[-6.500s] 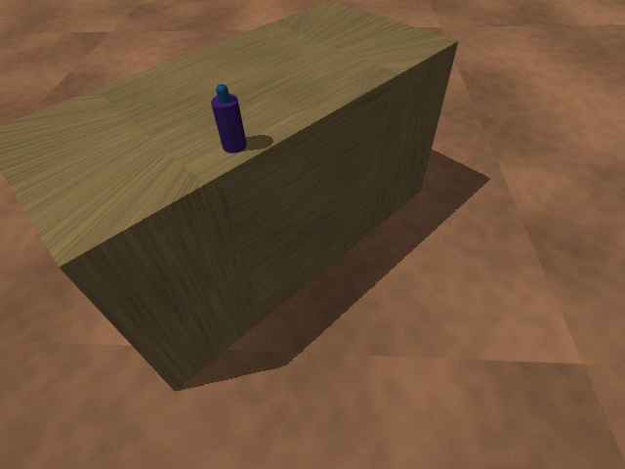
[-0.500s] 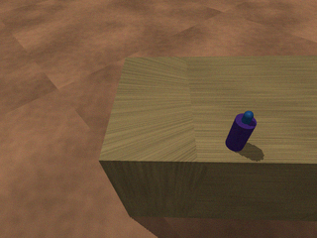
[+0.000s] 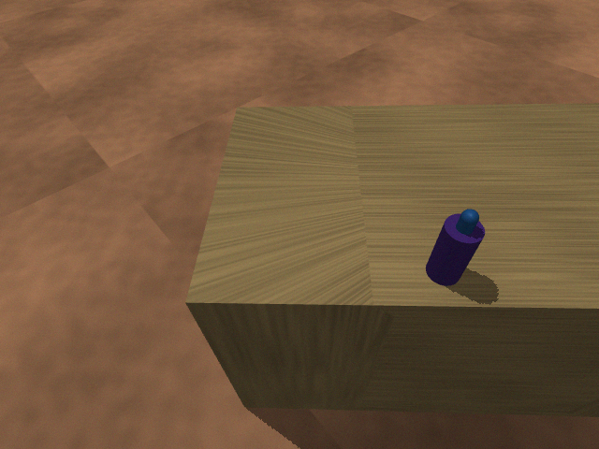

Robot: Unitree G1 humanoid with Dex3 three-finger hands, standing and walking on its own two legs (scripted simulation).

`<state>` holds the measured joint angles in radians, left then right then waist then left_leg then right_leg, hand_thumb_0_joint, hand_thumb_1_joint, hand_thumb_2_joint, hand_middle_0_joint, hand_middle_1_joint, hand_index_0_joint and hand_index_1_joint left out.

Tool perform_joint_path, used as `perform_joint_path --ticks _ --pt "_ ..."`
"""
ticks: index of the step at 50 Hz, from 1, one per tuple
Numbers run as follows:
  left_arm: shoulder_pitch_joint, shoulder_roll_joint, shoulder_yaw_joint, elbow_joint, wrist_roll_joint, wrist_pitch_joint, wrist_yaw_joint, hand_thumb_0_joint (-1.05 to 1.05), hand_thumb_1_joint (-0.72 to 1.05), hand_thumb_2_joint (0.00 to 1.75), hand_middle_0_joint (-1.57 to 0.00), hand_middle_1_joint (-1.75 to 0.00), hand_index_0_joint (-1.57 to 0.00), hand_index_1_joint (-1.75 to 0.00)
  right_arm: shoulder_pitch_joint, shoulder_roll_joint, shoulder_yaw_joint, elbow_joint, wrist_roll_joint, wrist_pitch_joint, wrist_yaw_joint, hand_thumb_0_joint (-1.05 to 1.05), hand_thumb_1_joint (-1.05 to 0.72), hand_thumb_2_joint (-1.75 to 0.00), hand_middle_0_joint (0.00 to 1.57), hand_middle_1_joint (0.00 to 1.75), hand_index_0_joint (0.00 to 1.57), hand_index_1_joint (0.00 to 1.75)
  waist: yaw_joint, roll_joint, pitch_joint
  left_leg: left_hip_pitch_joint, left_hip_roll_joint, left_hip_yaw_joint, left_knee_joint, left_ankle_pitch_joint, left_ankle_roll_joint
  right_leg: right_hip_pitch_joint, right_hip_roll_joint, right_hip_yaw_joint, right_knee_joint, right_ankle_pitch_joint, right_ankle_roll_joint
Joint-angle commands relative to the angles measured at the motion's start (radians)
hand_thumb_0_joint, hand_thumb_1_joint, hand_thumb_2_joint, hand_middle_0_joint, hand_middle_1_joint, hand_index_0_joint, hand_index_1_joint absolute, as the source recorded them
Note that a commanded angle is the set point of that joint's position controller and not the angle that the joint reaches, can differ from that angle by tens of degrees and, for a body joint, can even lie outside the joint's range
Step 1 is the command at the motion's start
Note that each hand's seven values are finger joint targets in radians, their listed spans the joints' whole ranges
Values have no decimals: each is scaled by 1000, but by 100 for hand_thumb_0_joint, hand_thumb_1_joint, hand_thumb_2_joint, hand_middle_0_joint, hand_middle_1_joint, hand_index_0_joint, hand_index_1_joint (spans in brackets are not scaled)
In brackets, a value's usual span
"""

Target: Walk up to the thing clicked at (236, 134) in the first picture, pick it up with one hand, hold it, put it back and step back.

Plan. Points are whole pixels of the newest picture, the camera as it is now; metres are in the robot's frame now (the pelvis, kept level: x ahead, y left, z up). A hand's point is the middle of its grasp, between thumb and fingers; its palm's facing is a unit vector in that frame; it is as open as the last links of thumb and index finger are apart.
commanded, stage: stand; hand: right
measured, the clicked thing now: (456, 244) +0.42 -0.22 +0.00
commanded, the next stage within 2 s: rise first in 0.16 s
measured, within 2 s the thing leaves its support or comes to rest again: neither
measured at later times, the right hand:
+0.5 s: hand (492, 431) +0.17 -0.24 -0.13, palm faces +0.20 +0.93 -0.30, open 10.9 cm
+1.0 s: hand (520, 399) +0.19 -0.25 -0.03, palm faces +0.29 +0.89 -0.36, open 17.1 cm
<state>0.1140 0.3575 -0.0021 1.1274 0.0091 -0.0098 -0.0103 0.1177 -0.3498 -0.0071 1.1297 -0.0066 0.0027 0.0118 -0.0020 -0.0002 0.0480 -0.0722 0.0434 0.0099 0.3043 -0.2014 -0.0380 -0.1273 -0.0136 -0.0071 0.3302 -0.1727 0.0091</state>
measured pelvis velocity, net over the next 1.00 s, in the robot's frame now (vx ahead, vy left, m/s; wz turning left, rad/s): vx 0.01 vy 0.02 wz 0.00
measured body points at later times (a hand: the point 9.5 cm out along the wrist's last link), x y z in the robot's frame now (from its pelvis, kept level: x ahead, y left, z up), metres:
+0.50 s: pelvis -0.01 +0.01 -0.01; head +0.03 +0.01 +0.44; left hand +0.16 +0.29 -0.11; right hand +0.16 -0.29 -0.10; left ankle -0.02 +0.14 -0.75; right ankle +0.00 -0.12 -0.75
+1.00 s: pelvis +0.01 +0.02 -0.01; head +0.01 +0.03 +0.44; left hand +0.18 +0.27 -0.09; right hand +0.17 -0.29 +0.00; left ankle -0.02 +0.14 -0.75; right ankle +0.00 -0.12 -0.75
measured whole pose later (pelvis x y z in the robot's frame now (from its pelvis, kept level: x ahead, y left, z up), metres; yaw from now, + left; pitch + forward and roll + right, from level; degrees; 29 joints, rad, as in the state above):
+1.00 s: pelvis +0.01 +0.02 -0.01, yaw +0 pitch +0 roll +0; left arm 0.22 0.23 0.08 0.63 -0.03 -0.07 0.07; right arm 0.34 -0.29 -0.18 0.27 0.05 -0.08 -0.06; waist -0.03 -0.03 -0.01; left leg -0.14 0.03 0.02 0.42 -0.28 -0.02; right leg -0.18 -0.03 0.00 0.41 -0.23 0.03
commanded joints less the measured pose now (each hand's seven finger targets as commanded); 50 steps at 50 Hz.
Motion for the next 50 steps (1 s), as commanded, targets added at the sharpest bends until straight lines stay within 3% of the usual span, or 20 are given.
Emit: perform_joint_path --ticks 1,13,14,15,16,17,18,20,22,25,28,29,30,33,34,36,38,44,47,50 --pt "-40 219 39 -63 1 -24 21 0 90 90 -20 -30 -20 -30 -36 -212 -37 -56 -4 -25 -17 0 -90 -90 20 30 20 30 -2 1 -87 1 97 -65 -40 153 46 38 -121 88 -40 193 -32" --pt "-32 215 38 -62 0 -23 21 0 82 82 -12 -22 -12 -22 -36 -218 -39 -58 -3 -25 -20 0 -82 -82 12 22 12 22 0 9 -84 15 100 -64 -36 167 45 30 -120 88 -37 200 -32" --pt "-383 56 37 -413 -89 -129 29 0 74 74 -4 -14 -4 -14 -386 -24 -1 -408 77 -99 -28 0 -74 -74 7 14 6 14 23 -81 -89 -164 -43 32 80 109 41 -68 -3 -21 47 91 -11" --pt "-338 81 22 -424 -106 -150 50 0 66 66 -2 -6 -2 -6 -353 -54 -2 -442 108 -144 -47 0 -66 -66 7 6 6 6 -18 -4 -121 -96 -49 44 43 34 45 -9 -14 -9 5 26 -8" --pt "-222 166 69 -320 -101 -138 69 0 58 58 -2 -4 -1 -5 -269 -173 -69 -343 99 -145 -69 0 -58 -58 6 4 6 4 -14 1 -67 -118 -48 43 28 -11 45 -42 -10 -16 2 -15 -15" --pt "-116 204 127 -246 -103 -119 71 0 50 50 -2 -4 -1 -5 -197 -190 -103 -259 96 -128 -74 0 -50 -50 7 4 6 4 13 7 -28 -159 -45 51 54 -11 38 -59 -4 -23 20 -23 -16" --pt "-70 184 143 -264 -99 -109 74 0 42 42 -3 -5 -2 -5 -191 -201 -137 -256 94 -124 -82 0 -42 -42 7 5 6 5 10 29 -104 -146 -47 55 78 45 34 -52 -2 -21 41 35 -17" --pt "-172 185 141 -367 -91 -125 93 0 26 26 -3 -5 -3 -5 -206 -225 -170 -324 83 -143 -100 0 -27 -26 7 4 6 4 -10 5 -260 -92 -35 38 105 149 38 -18 4 -24 84 159 -13" --pt "-18 155 181 -258 -63 -107 87 0 18 21 -4 -5 -4 -5 -49 -204 -205 -305 60 -127 -96 0 -18 -20 6 5 6 5 -23 -35 -220 -128 -41 32 123 179 48 -53 6 -26 88 198 -13" --pt "15 106 185 -329 -43 -96 75 0 4 13 -5 -6 -6 -4 46 -199 -242 -435 49 -114 -93 0 -3 -16 6 5 6 5 -26 -53 -287 -70 -50 38 110 255 44 -12 10 -32 84 262 -14" --pt "31 27 140 -379 -54 -80 69 0 -11 9 -5 -6 -7 -4 51 -105 -193 -515 62 -103 -85 0 14 -12 6 5 5 5 -15 -55 -187 -101 -55 45 84 214 41 -55 6 -37 60 206 -12" --pt "-50 1 119 -458 -58 -86 69 0 -15 9 -5 -6 -7 -4 -11 -73 -162 -593 67 -107 -82 0 16 -12 5 5 5 5 -11 -38 -188 -105 -54 42 78 194 39 -61 4 -39 57 182 -12" --pt "-57 56 158 -499 -55 -89 78 0 -18 9 -5 -6 -6 -5 -8 -131 -211 -639 65 -110 -90 0 20 -11 5 5 5 5 -18 -29 -202 -99 -51 45 72 179 37 -56 4 -39 55 166 -14" --pt "-61 22 127 -555 -54 -90 82 0 -31 8 -6 -5 -6 -5 6 -111 -190 -697 61 -112 -87 0 31 -9 5 5 5 5 -19 -9 -151 -119 -43 41 52 133 34 -59 9 -40 48 116 -20" --pt "-66 57 149 -562 -52 -94 91 0 -38 7 -6 -6 -6 -6 -4 -157 -230 -731 58 -119 -95 0 38 -8 5 5 5 5 -25 -11 -161 -112 -41 38 54 136 34 -48 10 -41 49 122 -19" --pt "-48 74 160 -609 -46 -100 102 0 -47 5 -6 -6 -7 -6 4 -140 -214 -773 56 -123 -98 0 42 -7 5 5 5 5 -13 13 -171 -105 -39 35 57 164 30 -25 10 -40 53 146 -23" --pt "-33 9 108 -665 -48 -106 101 0 -50 4 -7 -6 -7 -6 0 -148 -226 -866 52 -136 -102 0 46 -6 5 5 5 5 -27 0 -209 -70 -35 34 68 195 31 8 13 -40 56 178 -20" --pt "63 20 140 -613 -35 -99 111 0 -52 4 -6 -6 -7 -6 156 -151 -274 -952 46 -136 -110 0 51 -5 4 5 5 5 -29 -22 -153 -66 -34 42 66 231 25 21 15 -41 52 217 -23" --pt "143 -20 118 -605 -37 -93 96 0 -51 2 -6 -6 -7 -5 205 -99 -240 -1024 49 -138 -90 0 53 -5 4 6 5 6 -18 -23 -140 -71 -35 48 69 276 20 33 15 -47 57 249 -25" --pt "46 -18 113 -625 -38 -91 84 0 -51 2 -6 -6 -7 -5 179 -122 -271 -1096 51 -143 -81 0 54 -5 4 6 5 6 -34 -31 -116 -74 -38 51 65 239 26 13 13 -43 49 229 -19"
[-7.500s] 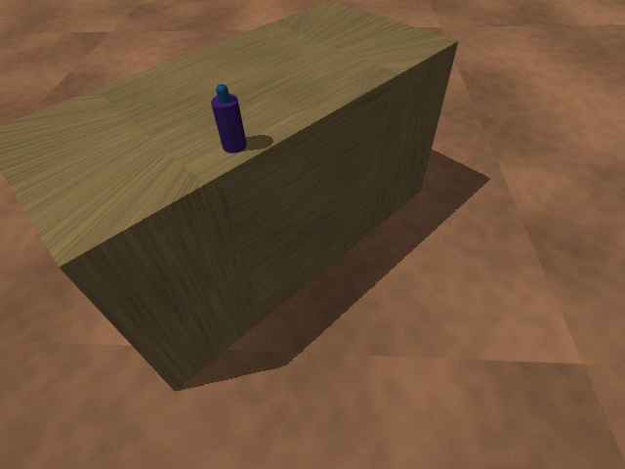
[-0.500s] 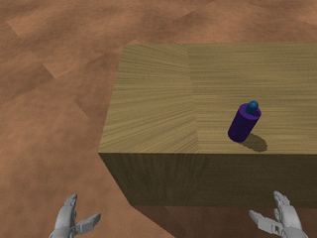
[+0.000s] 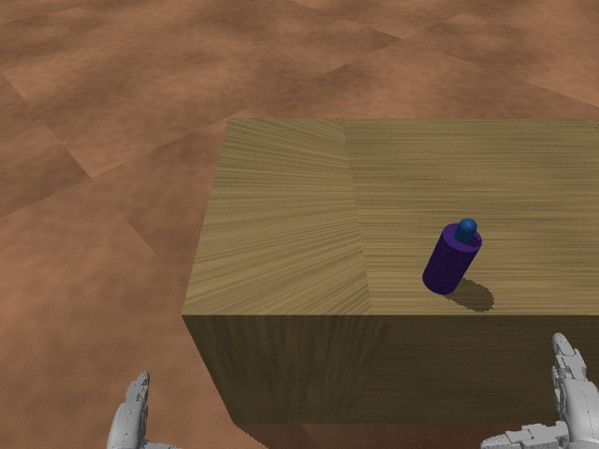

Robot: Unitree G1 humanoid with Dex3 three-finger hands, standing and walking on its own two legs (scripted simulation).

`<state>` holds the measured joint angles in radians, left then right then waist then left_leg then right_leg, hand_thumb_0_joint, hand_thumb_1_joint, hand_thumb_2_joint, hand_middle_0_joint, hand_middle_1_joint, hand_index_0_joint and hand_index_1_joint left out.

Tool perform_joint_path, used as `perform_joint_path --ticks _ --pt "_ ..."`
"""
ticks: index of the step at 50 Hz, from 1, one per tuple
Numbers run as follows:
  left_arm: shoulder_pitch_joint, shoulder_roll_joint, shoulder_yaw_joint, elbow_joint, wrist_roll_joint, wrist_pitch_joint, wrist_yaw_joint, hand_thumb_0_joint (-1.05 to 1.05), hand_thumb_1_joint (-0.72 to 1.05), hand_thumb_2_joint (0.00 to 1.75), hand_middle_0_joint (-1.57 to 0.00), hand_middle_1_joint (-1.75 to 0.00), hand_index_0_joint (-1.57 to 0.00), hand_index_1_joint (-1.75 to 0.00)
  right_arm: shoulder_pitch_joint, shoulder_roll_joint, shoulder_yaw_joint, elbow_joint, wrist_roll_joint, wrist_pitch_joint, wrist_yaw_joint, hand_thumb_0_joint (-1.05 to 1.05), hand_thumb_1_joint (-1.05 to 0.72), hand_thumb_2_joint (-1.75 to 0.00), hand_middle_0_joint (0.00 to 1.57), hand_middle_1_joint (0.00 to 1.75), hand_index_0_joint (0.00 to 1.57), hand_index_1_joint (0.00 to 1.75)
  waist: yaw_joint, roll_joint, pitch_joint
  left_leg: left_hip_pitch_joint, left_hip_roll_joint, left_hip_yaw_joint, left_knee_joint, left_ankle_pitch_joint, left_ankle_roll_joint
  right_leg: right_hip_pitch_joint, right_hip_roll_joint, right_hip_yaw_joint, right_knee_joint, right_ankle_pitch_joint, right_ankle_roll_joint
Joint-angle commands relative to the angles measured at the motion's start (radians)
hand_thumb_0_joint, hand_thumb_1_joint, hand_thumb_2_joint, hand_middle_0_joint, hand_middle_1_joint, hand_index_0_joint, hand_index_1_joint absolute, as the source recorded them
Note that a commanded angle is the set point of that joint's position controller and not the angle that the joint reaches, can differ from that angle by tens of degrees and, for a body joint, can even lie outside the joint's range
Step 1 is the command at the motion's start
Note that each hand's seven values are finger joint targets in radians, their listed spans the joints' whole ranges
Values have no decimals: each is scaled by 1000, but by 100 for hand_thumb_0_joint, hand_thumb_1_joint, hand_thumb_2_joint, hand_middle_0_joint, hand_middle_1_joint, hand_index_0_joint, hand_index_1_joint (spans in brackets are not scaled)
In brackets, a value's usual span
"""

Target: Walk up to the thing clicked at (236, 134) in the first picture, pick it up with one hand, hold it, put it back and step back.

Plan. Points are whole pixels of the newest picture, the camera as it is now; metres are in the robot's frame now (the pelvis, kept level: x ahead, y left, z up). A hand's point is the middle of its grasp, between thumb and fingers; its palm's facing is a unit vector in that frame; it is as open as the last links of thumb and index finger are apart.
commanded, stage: rise first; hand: right
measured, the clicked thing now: (453, 253) +0.41 -0.23 +0.00
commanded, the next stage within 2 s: go down in 0.94 s
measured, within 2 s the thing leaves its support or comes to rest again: neither
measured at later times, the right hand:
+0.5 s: hand (554, 405) +0.16 -0.26 +0.04, palm faces +0.30 +0.88 -0.37, open 17.4 cm
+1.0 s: hand (564, 399) +0.16 -0.25 +0.08, palm faces +0.29 +0.88 -0.39, open 17.3 cm
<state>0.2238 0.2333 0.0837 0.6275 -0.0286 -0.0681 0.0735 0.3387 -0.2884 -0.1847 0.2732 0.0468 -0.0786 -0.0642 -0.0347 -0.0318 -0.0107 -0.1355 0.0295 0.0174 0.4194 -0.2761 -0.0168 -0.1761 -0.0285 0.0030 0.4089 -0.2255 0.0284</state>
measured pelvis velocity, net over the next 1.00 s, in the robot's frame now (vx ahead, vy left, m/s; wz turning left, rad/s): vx -0.02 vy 0.00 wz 0.00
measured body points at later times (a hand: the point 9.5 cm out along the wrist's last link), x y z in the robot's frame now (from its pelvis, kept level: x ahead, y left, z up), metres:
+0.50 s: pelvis -0.01 +0.00 +0.00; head -0.02 +0.02 +0.45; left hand +0.15 +0.27 -0.09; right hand +0.14 -0.30 +0.07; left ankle -0.03 +0.13 -0.74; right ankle -0.01 -0.14 -0.74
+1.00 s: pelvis -0.02 +0.00 +0.00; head -0.03 +0.02 +0.45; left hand +0.14 +0.26 -0.09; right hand +0.14 -0.29 +0.10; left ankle -0.03 +0.13 -0.74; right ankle -0.01 -0.14 -0.74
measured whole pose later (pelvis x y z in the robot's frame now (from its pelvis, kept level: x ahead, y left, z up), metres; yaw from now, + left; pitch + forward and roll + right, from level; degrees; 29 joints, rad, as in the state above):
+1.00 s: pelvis -0.02 +0.00 +0.00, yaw +0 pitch -3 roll +0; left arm 0.22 0.22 0.17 0.68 -0.01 -0.12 0.04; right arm 0.48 -0.29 -0.24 -0.12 0.04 -0.24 -0.01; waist -0.05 -0.05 0.04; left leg -0.11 0.03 0.02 0.42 -0.25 -0.02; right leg -0.15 -0.02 0.00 0.40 -0.19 0.03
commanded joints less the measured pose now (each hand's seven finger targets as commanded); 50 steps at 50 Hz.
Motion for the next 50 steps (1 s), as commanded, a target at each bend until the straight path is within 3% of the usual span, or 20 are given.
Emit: perform_joint_path --ticks 1,4,7,10,11,14,16,23,26,28,29,33,34,36,38,40,42,48,49,50 --pt "-83 124 49 -132 1 -34 2 0 -52 3 -6 -6 -6 -5 -45 -179 -94 -240 -1 -64 -4 0 53 -5 4 6 5 6 9 28 -54 -10 -22 43 -59 303 0 61 26 -50 -29 266 -43" --pt "-82 187 107 -142 5 -40 8 0 -53 4 -6 -6 -6 -6 -26 -194 -120 -269 -1 -70 -3 0 53 -5 5 6 5 6 13 42 -44 -20 -21 43 -59 293 -1 78 27 -49 -33 254 -43" --pt "-112 139 68 -158 7 -46 3 0 -53 4 -6 -6 -6 -6 -35 -190 -120 -357 -2 -91 -2 0 53 -5 5 5 5 5 -13 25 -63 6 -25 47 -55 265 11 82 23 -42 -39 253 -37" --pt "-96 129 71 -158 10 -48 4 0 -54 4 -6 -6 -6 -6 -21 -184 -115 -401 -3 -107 -3 0 53 -5 5 5 5 5 -6 15 -62 11 -21 43 -61 250 10 82 28 -48 -42 233 -37" --pt "-75 101 46 -129 11 -45 0 0 -54 5 -6 -6 -6 -6 3 -169 -105 -390 -6 -109 1 0 52 -5 5 5 5 5 -11 28 -38 2 -20 45 -62 247 7 68 29 -50 -43 228 -39" --pt "-74 154 102 -126 14 -50 2 0 -55 5 -6 -6 -6 -6 27 -196 -142 -411 -7 -116 2 0 52 -5 5 5 5 5 -3 28 -56 5 -20 46 -63 240 6 81 29 -47 -42 223 -40" --pt "-90 126 74 -151 12 -54 -3 0 -54 5 -6 -6 -6 -6 43 -186 -142 -449 -5 -127 6 0 53 -5 5 5 5 5 -16 12 -50 14 -20 45 -69 227 10 72 32 -50 -46 213 -37" --pt "-79 170 133 -162 12 -67 0 0 -55 5 -6 -6 -6 -6 36 -178 -141 -492 -2 -154 11 0 52 -5 5 5 5 5 4 16 -15 -15 -23 48 -81 172 12 77 29 -46 -61 162 -38" --pt "-72 92 74 -136 11 -73 -10 0 -56 6 -6 -6 -5 -6 35 -163 -131 -526 -2 -168 17 0 50 -5 5 5 5 5 -5 6 9 -19 -19 46 -86 155 12 64 31 -48 -61 143 -40" --pt "-60 132 108 -139 12 -76 -8 0 -55 6 -6 -6 -6 -6 54 -170 -137 -522 -4 -172 19 0 50 -5 5 5 5 5 2 20 -1 -25 -22 47 -83 158 12 69 29 -49 -63 145 -40" --pt "-59 103 87 -131 10 -76 -13 0 -55 6 -6 -6 -6 -6 61 -164 -131 -539 -3 -177 22 0 51 -5 5 5 5 5 -5 14 -5 -21 -22 48 -81 169 13 70 32 -47 -60 157 -39" --pt "-84 159 137 -96 14 -82 -11 0 -55 6 -6 -6 -6 -6 66 -208 -188 -526 -1 -185 19 0 52 -5 5 5 5 5 -12 1 12 -25 -25 50 -85 122 16 48 29 -46 -68 117 -39" --pt "-101 149 128 -116 13 -86 -14 0 -55 6 -6 -6 -6 -6 66 -180 -156 -563 0 -190 24 0 51 -5 5 5 5 5 -7 -5 6 -27 -26 50 -86 114 17 59 30 -46 -73 107 -37" --pt "-112 141 123 -112 15 -90 -14 0 -56 6 -6 -6 -5 -7 59 -192 -176 -555 -1 -198 20 0 51 -5 5 5 5 5 -14 8 -8 -14 -24 48 -89 120 17 59 30 -43 -64 117 -39" --pt "-120 154 132 -126 15 -96 -11 0 -55 6 -6 -6 -6 -7 50 -190 -168 -573 0 -204 22 0 51 -5 5 5 5 5 -11 13 -14 -20 -26 49 -85 120 17 65 29 -44 -66 118 -38" --pt "-115 114 99 -133 16 -98 -17 0 -56 8 -6 -6 -5 -7 65 -156 -135 -585 -3 -213 25 0 51 -5 5 5 5 6 -11 16 -20 -12 -28 52 -83 122 20 67 26 -41 -67 125 -37" --pt "-103 141 129 -121 16 -98 -12 0 -57 8 -6 -6 -5 -7 70 -174 -155 -558 -5 -217 22 0 50 -6 5 6 5 6 -11 33 -19 -11 -26 50 -85 128 18 70 24 -40 -63 134 -39" --pt "-69 120 121 -76 15 -97 -19 0 -56 8 -6 -7 -5 -7 104 -158 -152 -596 1 -228 32 0 52 -6 5 6 5 6 -18 16 -9 -24 -29 57 -79 133 19 69 28 -44 -67 139 -37" --pt "-79 138 137 -90 14 -99 -18 0 -56 9 -6 -7 -5 -7 108 -199 -194 -585 0 -227 29 0 52 -6 5 6 5 6 -17 8 1 -20 -25 51 -84 133 17 56 31 -45 -64 134 -39" --pt "-87 128 121 -88 15 -101 -22 0 -56 9 -6 -7 -5 -8 109 -168 -159 -613 2 -230 35 0 51 -6 5 6 5 6 -16 9 11 -26 -29 54 -80 128 17 53 30 -46 -68 128 -38"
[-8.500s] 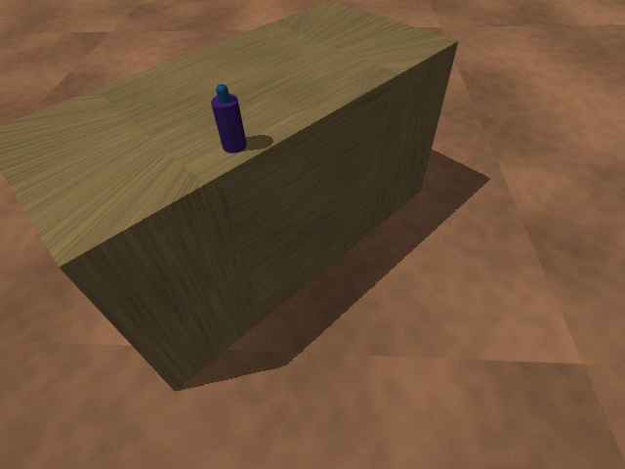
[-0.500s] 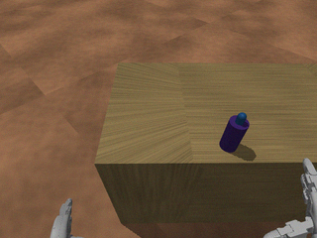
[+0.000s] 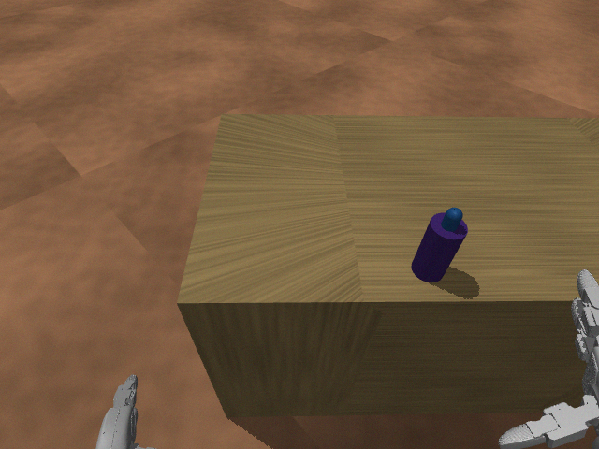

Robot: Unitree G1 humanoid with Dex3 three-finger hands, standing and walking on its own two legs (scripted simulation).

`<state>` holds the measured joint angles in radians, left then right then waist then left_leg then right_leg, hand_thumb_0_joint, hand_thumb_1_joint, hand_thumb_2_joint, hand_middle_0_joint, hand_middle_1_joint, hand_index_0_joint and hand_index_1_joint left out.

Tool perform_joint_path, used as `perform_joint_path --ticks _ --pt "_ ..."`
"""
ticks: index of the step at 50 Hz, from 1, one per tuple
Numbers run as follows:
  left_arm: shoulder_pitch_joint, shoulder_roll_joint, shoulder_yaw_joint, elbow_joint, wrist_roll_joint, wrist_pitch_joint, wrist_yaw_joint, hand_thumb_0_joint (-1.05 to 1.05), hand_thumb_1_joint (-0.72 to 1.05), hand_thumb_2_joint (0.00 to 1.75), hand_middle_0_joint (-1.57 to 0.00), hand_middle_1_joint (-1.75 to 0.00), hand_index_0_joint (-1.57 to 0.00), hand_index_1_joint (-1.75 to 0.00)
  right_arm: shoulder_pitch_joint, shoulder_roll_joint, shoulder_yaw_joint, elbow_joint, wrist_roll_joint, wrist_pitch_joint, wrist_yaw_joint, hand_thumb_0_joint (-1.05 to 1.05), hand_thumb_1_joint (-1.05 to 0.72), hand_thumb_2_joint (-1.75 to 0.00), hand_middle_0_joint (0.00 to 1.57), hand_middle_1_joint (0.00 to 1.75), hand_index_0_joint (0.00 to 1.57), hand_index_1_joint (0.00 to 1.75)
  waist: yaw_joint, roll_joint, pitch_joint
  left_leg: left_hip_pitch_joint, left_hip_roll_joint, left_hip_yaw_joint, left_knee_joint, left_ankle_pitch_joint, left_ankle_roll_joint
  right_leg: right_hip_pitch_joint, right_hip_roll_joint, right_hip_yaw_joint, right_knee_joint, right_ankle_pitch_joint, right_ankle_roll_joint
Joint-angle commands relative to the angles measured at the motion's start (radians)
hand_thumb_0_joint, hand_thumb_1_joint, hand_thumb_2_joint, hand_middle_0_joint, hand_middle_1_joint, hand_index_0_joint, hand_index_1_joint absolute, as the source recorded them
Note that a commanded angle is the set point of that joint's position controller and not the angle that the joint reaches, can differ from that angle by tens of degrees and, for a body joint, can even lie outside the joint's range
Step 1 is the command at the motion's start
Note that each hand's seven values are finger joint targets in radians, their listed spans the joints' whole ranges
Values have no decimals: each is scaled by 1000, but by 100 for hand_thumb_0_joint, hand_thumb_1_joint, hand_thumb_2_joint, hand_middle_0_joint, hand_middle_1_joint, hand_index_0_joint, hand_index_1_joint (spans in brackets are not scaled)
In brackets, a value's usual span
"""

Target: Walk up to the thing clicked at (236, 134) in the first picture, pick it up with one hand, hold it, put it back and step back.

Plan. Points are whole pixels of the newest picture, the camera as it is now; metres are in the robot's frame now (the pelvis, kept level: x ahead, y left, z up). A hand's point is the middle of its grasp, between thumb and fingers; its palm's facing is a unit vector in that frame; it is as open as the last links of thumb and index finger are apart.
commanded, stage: go down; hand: right
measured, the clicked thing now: (440, 242) +0.43 -0.23 +0.00
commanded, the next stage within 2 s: none
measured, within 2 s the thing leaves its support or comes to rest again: neither
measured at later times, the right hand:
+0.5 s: hand (583, 308) +0.25 -0.31 +0.10, palm faces +0.28 +0.95 -0.15, open 17.6 cm
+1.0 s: hand out of the picture +0.27 -0.35 +0.10, palm faces +0.23 +0.97 -0.01, open 17.6 cm
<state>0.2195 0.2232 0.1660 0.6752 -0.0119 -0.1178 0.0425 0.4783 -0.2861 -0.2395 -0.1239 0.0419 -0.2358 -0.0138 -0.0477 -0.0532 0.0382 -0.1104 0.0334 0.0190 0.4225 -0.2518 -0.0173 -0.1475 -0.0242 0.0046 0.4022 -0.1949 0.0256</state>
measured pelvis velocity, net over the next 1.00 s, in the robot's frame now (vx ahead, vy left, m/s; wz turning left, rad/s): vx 0.01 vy -0.01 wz -0.02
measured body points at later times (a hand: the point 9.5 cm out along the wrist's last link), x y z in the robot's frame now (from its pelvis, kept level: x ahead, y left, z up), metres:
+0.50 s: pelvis +0.00 +0.00 +0.00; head -0.01 +0.01 +0.45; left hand +0.17 +0.26 -0.09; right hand +0.23 -0.36 +0.11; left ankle -0.01 +0.13 -0.74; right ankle +0.02 -0.14 -0.74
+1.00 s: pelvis +0.01 -0.01 -0.01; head +0.01 -0.02 +0.44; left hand +0.19 +0.24 -0.08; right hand +0.25 -0.40 +0.10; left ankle -0.01 +0.13 -0.74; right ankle +0.02 -0.14 -0.74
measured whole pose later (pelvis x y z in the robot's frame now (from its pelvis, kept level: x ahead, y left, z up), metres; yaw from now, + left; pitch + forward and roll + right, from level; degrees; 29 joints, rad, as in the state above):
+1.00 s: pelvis +0.01 -0.01 -0.01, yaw -1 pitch +2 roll +1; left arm 0.19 0.22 0.01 0.72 -0.02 -0.19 0.19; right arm -0.07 -0.50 -0.58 0.53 0.35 -0.18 0.51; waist -0.01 0.01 -0.06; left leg -0.23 0.04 0.04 0.51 -0.31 -0.03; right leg -0.31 -0.02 0.03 0.55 -0.27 0.01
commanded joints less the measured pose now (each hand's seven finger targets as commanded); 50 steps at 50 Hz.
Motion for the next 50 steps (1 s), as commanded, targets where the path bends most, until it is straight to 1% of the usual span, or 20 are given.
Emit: perform_joint_path --ticks 1,2,3,4,5,7,10,11,13,19,21,22,24,30,33,34,39,41,45,50 --pt "-78 146 61 -129 -4 -50 11 0 -56 8 -6 -7 -5 -7 -48 -180 -122 -220 7 -77 -16 0 51 -6 5 6 5 6 2 27 -58 -49 -31 52 -79 126 18 37 25 -47 -57 119 -35" --pt "-99 155 62 -134 -2 -48 12 0 -50 1 -6 -6 -7 -4 -38 -192 -133 -186 6 -74 -19 0 48 -10 2 7 4 7 -1 30 -50 -48 -30 50 -84 124 17 30 28 -48 -54 115 -36" --pt "-136 98 0 -127 23 -51 -4 0 -56 8 -6 -6 -6 -7 -54 -83 -87 -258 12 -111 -2 0 48 -7 5 6 5 6 18 76 -94 -68 -45 48 -57 141 8 31 24 -26 -27 120 -34" --pt "-97 182 97 -151 -5 -48 17 0 -50 1 -6 -6 -8 -4 -31 -243 -196 -131 4 -79 -24 0 46 -10 2 7 4 7 -8 51 -62 -33 -23 48 -83 134 13 24 31 -47 -44 124 -38" --pt "-151 128 21 -160 25 -51 0 0 -53 4 -6 -5 -6 -5 -69 -120 -125 -252 9 -119 -6 0 54 -8 2 6 4 6 13 76 -116 -54 -42 44 -54 157 5 32 27 -26 -21 133 -35" --pt "-150 149 43 -171 21 -47 9 0 -53 4 -6 -5 -6 -5 -106 -185 -195 -186 17 -136 -3 0 54 -9 1 7 4 7 16 75 -118 -66 -33 31 -58 144 3 32 34 -32 -15 116 -37" --pt "-157 147 44 -108 16 -42 23 0 -54 4 -6 -5 -6 -5 -205 -216 -239 -82 52 -143 31 0 59 -9 1 7 3 7 31 70 -82 -98 -26 20 -70 83 1 8 35 -25 -12 55 -38" --pt "-162 111 9 -102 12 -42 21 0 -54 4 -6 -5 -6 -5 -258 -229 -250 -73 66 -144 48 0 60 -9 1 7 3 7 29 51 -80 -99 -20 11 -76 80 0 -1 40 -28 -7 50 -38" --pt "-165 160 41 -80 7 -40 36 0 -53 3 -6 -5 -6 -5 -308 -264 -281 6 103 -135 94 0 60 -9 0 7 3 7 42 55 -68 -124 -9 -8 -81 58 -4 -12 41 -23 2 33 -37" --pt "-165 93 -74 -91 -11 -69 80 0 -53 3 -5 -5 -6 -4 -572 -352 -326 137 212 -113 278 0 60 -7 2 6 3 6 57 16 -165 -107 1 -29 -69 95 -11 15 36 -4 20 54 -42" --pt "-132 111 -74 -52 -14 -73 98 0 -54 4 -5 -5 -6 -4 -574 -366 -335 261 242 -89 331 0 58 -7 2 6 4 6 54 26 -168 -110 -6 -10 -43 153 -9 1 36 3 23 91 -46" --pt "-150 90 -114 -55 -17 -76 102 0 -54 3 -5 -5 -6 -4 -588 -374 -339 302 253 -80 357 0 58 -6 2 6 4 6 42 20 -158 -111 -6 -8 -40 159 -9 -13 38 0 25 98 -45" --pt "-141 116 -95 -12 -17 -75 114 0 -54 3 -5 -5 -6 -4 -595 -402 -350 375 272 -52 402 0 58 -6 2 6 4 6 32 -5 -160 -123 -13 8 -18 167 1 -35 33 2 22 101 -44" --pt "-128 181 -64 -100 -6 -89 115 0 -53 4 -5 -5 -6 -5 -575 -444 -387 302 291 -33 448 0 57 -7 3 6 4 6 -7 -36 -255 -84 -45 54 22 222 25 -6 11 11 31 227 -22" --pt "-144 182 -60 -119 2 -95 111 0 -54 4 -5 -6 -6 -5 -598 -433 -395 289 305 -43 434 0 60 -7 1 6 3 6 -13 -25 -236 -84 -49 52 18 185 27 -36 10 18 35 185 -22" --pt "-161 197 -40 -117 1 -97 114 0 -54 4 -6 -6 -6 -5 -649 -448 -397 258 304 -52 427 0 61 -9 1 7 3 7 -6 -52 -252 -90 -47 48 22 181 28 -18 9 19 39 191 -20" --pt "-123 104 -134 -85 -3 -105 132 0 -54 5 -5 -6 -6 -5 -662 -429 -367 296 303 -51 431 0 58 -8 2 6 4 6 15 -49 -236 -104 -41 39 27 194 24 -29 14 15 59 191 -28" --pt "-97 160 -84 -61 -2 -105 148 0 -53 4 -5 -6 -6 -5 -677 -449 -372 333 306 -41 452 0 58 -7 2 6 4 6 38 -49 -253 -121 -37 36 31 222 20 -10 16 13 67 204 -32" --pt "-46 185 -81 -74 -8 -111 166 0 -54 4 -5 -6 -6 -5 -783 -548 -437 391 329 -21 496 0 55 -7 3 6 4 6 65 -39 -277 -131 -32 38 32 261 12 1 25 11 84 218 -40" --pt "-42 145 -113 -29 -14 -120 170 0 -53 4 -5 -6 -6 -5 -848 -570 -417 532 323 -3 550 0 56 -7 3 6 4 6 67 -59 -192 -191 -31 31 34 198 14 -68 24 11 77 130 -43"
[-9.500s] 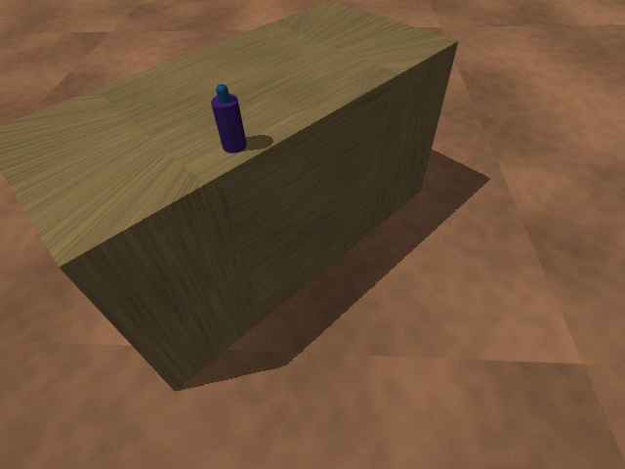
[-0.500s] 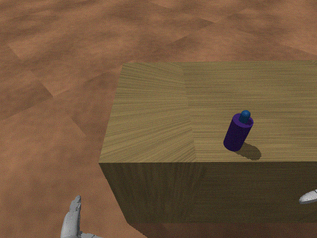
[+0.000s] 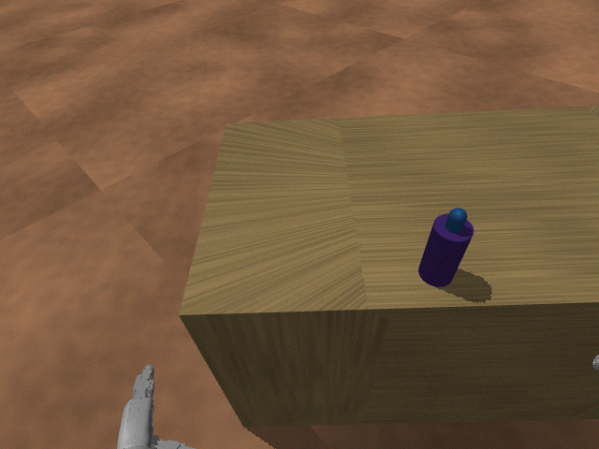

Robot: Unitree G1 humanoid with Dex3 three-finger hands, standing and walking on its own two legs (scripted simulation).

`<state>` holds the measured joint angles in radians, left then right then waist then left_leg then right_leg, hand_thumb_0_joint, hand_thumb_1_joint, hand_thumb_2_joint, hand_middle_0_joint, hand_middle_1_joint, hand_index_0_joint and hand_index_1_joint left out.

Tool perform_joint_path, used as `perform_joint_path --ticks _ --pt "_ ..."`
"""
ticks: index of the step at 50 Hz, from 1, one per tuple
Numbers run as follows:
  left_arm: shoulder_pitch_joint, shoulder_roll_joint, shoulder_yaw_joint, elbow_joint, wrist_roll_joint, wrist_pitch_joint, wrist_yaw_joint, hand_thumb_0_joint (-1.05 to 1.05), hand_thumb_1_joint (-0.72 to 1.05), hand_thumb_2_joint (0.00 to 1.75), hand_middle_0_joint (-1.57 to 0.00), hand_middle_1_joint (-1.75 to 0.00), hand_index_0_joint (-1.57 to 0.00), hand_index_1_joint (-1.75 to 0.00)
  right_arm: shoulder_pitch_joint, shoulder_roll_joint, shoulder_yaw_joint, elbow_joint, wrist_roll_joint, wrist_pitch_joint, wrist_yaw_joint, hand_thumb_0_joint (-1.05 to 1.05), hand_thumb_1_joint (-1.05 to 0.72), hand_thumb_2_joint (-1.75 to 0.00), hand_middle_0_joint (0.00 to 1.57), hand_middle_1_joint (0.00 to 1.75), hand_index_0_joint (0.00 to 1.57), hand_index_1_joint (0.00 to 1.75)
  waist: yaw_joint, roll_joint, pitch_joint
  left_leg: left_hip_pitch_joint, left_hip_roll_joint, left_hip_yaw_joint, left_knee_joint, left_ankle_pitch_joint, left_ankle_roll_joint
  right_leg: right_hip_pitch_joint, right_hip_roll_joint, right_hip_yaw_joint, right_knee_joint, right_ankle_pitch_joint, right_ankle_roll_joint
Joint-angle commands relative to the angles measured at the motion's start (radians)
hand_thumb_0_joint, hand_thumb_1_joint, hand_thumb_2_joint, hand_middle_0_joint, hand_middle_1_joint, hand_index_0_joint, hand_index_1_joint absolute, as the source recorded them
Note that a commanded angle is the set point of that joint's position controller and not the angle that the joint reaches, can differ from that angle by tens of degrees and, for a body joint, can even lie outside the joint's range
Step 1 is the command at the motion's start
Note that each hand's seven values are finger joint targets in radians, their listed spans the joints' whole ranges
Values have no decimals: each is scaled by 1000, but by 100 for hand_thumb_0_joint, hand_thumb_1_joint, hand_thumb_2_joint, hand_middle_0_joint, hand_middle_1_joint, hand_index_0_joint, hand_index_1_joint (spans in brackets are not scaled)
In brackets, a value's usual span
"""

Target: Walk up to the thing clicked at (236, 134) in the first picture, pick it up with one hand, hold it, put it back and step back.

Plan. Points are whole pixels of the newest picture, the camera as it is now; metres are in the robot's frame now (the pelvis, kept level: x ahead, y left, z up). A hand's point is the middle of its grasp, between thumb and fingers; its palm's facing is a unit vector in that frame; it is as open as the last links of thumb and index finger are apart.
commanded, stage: go down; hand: right
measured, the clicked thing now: (446, 244) +0.42 -0.21 +0.01
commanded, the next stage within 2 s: none
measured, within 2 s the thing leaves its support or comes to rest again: neither
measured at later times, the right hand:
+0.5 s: hand out of the picture +0.30 -0.37 +0.11, palm faces +0.19 +0.98 -0.01, open 17.5 cm
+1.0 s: hand out of the picture +0.32 -0.39 +0.11, palm faces +0.22 +0.98 -0.01, open 17.5 cm
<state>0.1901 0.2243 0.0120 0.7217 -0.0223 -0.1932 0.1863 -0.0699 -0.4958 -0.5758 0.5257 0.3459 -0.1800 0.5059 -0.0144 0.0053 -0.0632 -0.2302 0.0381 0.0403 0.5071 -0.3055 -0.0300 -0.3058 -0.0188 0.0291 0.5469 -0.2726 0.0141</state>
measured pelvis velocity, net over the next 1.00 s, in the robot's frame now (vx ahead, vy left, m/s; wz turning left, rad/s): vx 0.00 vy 0.00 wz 0.02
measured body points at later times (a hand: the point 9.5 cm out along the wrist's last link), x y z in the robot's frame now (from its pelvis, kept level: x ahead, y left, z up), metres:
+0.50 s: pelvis -0.01 +0.00 -0.01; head +0.02 -0.01 +0.44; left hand +0.14 +0.27 -0.09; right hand +0.29 -0.42 +0.11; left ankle -0.03 +0.14 -0.73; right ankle +0.01 -0.13 -0.73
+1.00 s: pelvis +0.00 +0.00 -0.02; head +0.04 -0.02 +0.43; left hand +0.14 +0.27 -0.09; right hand +0.31 -0.44 +0.12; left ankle -0.03 +0.14 -0.73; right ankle +0.01 -0.13 -0.73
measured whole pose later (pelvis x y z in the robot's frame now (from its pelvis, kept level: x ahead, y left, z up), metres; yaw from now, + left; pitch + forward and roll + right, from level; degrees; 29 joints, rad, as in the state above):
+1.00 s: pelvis +0.00 +0.00 -0.02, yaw +1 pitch +9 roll +2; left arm 0.21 0.26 -0.04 0.70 -0.01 -0.21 0.22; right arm -0.38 -0.78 -0.70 0.95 0.29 -0.19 0.64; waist 0.04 0.01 -0.10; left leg -0.46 0.02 0.04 0.65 -0.36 -0.03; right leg -0.55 -0.04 0.04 0.72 -0.34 0.02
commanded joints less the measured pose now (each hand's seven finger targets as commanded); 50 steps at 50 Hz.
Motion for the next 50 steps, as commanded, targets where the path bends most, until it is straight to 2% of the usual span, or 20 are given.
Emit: perform_joint_path --ticks 1,5,9,11,15,18,19,20,22,23,25,29,30,34,37,38,44,46,48,50 --pt "-3 133 33 -50 -4 -46 25 0 -54 4 -5 -5 -6 -5 -310 -365 -66 -78 12 -54 40 0 56 -7 3 6 4 6 36 -127 -79 -84 -37 11 -47 235 29 77 16 -12 -67 194 -31" --pt "-87 161 31 -67 5 -63 26 0 -53 4 -6 -6 -6 -5 -377 -414 -73 -11 12 -61 81 0 60 -7 2 6 3 6 27 -135 -129 -104 -39 5 -22 188 34 40 11 -3 -45 155 -31" --pt "-153 198 32 -170 6 -75 41 0 -53 4 -6 -6 -6 -5 -451 -507 -136 31 22 -88 95 0 56 -7 3 6 4 6 10 -61 -252 -63 -36 0 -2 224 28 72 14 9 -7 204 -36" --pt "-124 222 48 -184 7 -75 50 0 -53 4 -6 -6 -6 -5 -475 -542 -163 64 22 -99 88 0 57 -7 3 6 4 6 9 -43 -278 -52 -32 -5 5 240 23 68 19 9 2 214 -40" --pt "-64 133 -29 -123 8 -61 46 0 -53 4 -5 -6 -6 -5 -453 -526 -136 164 8 -92 89 0 56 -7 3 6 4 6 -8 -110 -220 -81 -36 -10 8 199 35 0 19 1 -1 188 -34" --pt "-59 167 -9 -120 15 -62 51 0 -54 5 -5 -6 -6 -5 -490 -587 -136 151 -18 -90 100 0 56 -7 4 6 4 6 7 -151 -247 -101 -35 -14 15 206 38 14 19 -3 5 193 -33" --pt "-54 211 30 -124 17 -64 56 0 -54 5 -6 -6 -6 -5 -515 -606 -135 126 -21 -90 103 0 55 -7 3 6 4 6 23 -160 -258 -102 -38 -10 18 216 39 18 17 0 7 204 -32" --pt "-62 187 -2 -135 16 -65 54 0 -55 5 -6 -6 -6 -6 -501 -595 -133 156 -22 -88 107 0 55 -7 4 6 4 6 20 -141 -251 -109 -41 -7 20 218 38 23 15 1 10 209 -33" --pt "-53 225 34 -141 15 -70 59 0 -55 5 -6 -6 -6 -6 -556 -624 -152 116 -9 -100 110 0 57 -7 3 6 4 6 37 -142 -260 -123 -42 -6 22 215 37 34 13 4 19 197 -34" --pt "-57 216 30 -132 15 -72 59 0 -55 5 -6 -6 -6 -6 -570 -636 -162 117 -8 -104 108 0 56 -8 3 6 4 6 33 -143 -267 -126 -43 -7 25 216 38 27 15 6 22 199 -35" --pt "-56 168 -14 -133 13 -73 54 0 -56 6 -6 -6 -6 -6 -562 -608 -150 159 -5 -101 112 0 54 -8 4 6 4 6 29 -133 -237 -129 -43 -6 25 204 37 -2 17 6 25 182 -38" --pt "-52 178 -11 -148 14 -76 61 0 -55 6 -6 -6 -6 -6 -574 -637 -143 170 -16 -97 122 0 54 -8 4 6 4 6 47 -140 -234 -152 -42 -14 29 186 36 -12 15 4 35 161 -38" --pt "-29 187 -1 -121 15 -74 63 0 -56 6 -6 -6 -5 -6 -535 -592 -114 229 -20 -85 131 0 55 -8 3 6 4 6 48 -125 -244 -165 -45 -9 37 199 36 6 14 6 36 182 -37" --pt "-25 230 26 -164 17 -83 64 0 -56 6 -6 -6 -5 -6 -561 -644 -147 213 -6 -78 142 0 54 -8 3 6 4 6 55 -153 -285 -179 -52 6 52 216 38 36 5 16 55 246 -29" --pt "1 202 15 -159 14 -75 60 0 -56 6 -5 -6 -5 -6 -591 -693 -187 166 -10 -83 127 0 53 -7 4 5 4 5 35 -177 -298 -176 -51 3 59 222 40 39 7 14 71 281 -28" --pt "-6 221 30 -173 16 -76 62 0 -57 7 -6 -6 -5 -6 -554 -659 -174 201 -12 -77 124 0 53 -8 4 5 4 5 37 -145 -291 -171 -54 7 63 222 41 27 5 16 66 279 -29" --pt "-28 177 -6 -145 18 -69 55 0 -57 7 -6 -6 -5 -6 -574 -689 -180 196 -33 -74 121 0 53 -8 4 6 4 6 26 -171 -297 -172 -46 -6 83 267 40 -9 9 11 95 321 -31" --pt "-48 214 18 -159 19 -73 58 0 -57 7 -6 -6 -5 -6 -578 -702 -185 213 -30 -73 125 0 54 -8 4 6 4 6 36 -162 -307 -176 -49 -1 89 258 40 -9 4 17 99 323 -30" --pt "-69 186 -15 -167 20 -73 52 0 -57 7 -6 -6 -5 -6 -590 -687 -178 224 -27 -74 134 0 53 -9 4 6 4 6 34 -187 -324 -192 -50 -1 96 255 42 3 2 20 115 362 -26" --pt "-54 221 12 -189 20 -73 58 0 -57 7 -6 -6 -5 -6 -613 -719 -192 236 -28 -76 137 0 53 -8 4 6 4 6 46 -163 -347 -188 -52 1 99 250 40 8 0 22 119 352 -29"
